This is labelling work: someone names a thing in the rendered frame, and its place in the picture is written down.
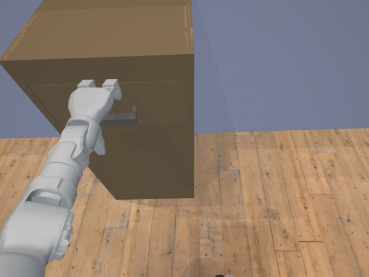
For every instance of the handle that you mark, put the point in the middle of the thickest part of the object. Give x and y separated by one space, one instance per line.
121 118

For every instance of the left robot forearm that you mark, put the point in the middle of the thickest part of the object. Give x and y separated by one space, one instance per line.
57 182

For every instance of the robot left hand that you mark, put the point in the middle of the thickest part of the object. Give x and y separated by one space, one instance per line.
95 103

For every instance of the left robot upper arm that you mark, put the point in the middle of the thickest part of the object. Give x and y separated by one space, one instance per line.
38 234

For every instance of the drawer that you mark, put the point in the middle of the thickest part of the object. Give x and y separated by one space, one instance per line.
158 101

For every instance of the cabinet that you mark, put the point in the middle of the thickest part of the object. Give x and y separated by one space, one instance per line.
67 41

